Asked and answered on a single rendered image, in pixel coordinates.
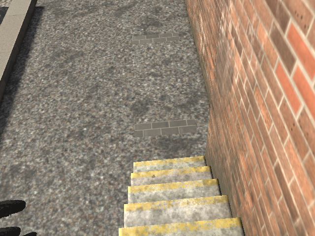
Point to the stairs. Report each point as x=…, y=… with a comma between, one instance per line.
x=177, y=197

